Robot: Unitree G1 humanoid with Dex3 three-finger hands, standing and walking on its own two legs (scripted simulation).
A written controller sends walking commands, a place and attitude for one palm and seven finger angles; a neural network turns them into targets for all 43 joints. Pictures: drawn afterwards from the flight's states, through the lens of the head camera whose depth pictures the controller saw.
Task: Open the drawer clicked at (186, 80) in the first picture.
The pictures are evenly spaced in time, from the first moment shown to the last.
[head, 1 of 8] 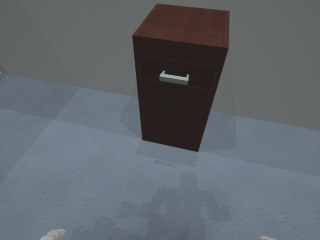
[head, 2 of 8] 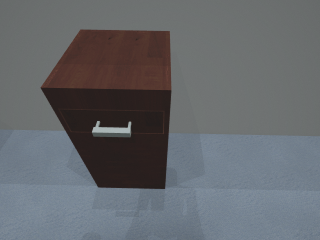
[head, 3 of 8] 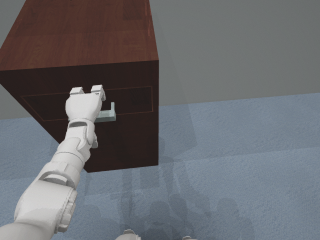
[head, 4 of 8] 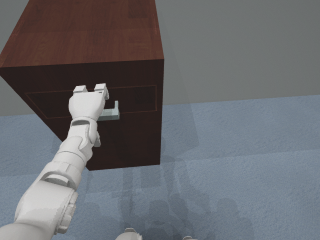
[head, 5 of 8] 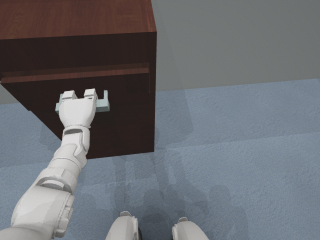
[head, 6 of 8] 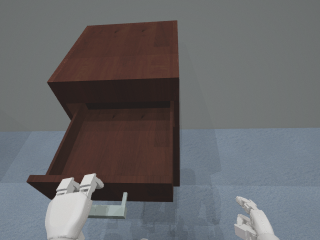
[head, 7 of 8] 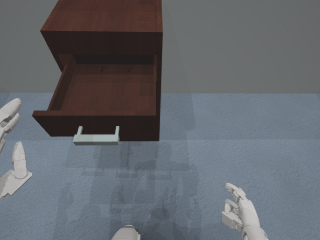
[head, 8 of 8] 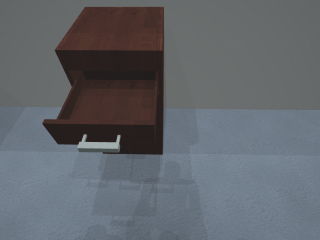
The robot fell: no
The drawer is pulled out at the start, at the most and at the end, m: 0.00 0.30 0.30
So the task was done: yes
